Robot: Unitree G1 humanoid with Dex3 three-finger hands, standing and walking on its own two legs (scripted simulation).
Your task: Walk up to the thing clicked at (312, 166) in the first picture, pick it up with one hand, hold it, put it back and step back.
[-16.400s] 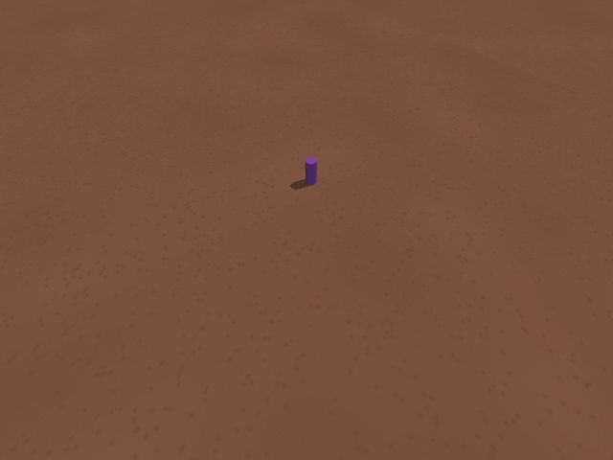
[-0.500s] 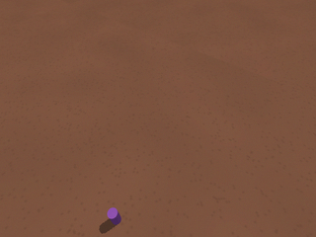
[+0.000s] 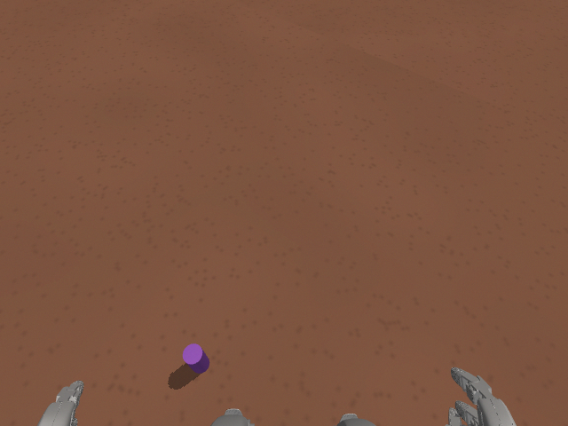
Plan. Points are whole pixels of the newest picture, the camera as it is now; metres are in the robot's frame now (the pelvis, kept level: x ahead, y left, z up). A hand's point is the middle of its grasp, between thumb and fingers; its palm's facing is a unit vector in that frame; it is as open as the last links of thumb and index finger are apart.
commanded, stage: go down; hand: left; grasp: from the side
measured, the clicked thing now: (196, 359) +0.36 +0.26 -0.65
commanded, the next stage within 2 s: none
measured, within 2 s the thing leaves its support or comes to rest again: neither
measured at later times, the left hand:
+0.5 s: hand out of the picture +0.15 +0.29 -0.16, palm faces +0.12 -0.94 -0.31, open 17.5 cm
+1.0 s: hand (83, 399) +0.21 +0.37 -0.25, palm faces +0.21 -0.95 -0.22, open 17.4 cm
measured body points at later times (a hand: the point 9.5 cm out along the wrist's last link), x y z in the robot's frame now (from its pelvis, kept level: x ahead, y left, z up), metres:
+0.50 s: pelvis +0.00 +0.00 -0.05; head +0.10 +0.03 +0.39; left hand +0.14 +0.34 -0.14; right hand +0.18 -0.25 -0.13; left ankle +0.01 +0.12 -0.69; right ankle +0.00 -0.15 -0.69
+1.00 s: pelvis -0.05 +0.00 -0.18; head +0.12 +0.04 +0.23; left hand +0.20 +0.42 -0.23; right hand +0.15 -0.26 -0.27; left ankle +0.01 +0.12 -0.69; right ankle -0.01 -0.15 -0.69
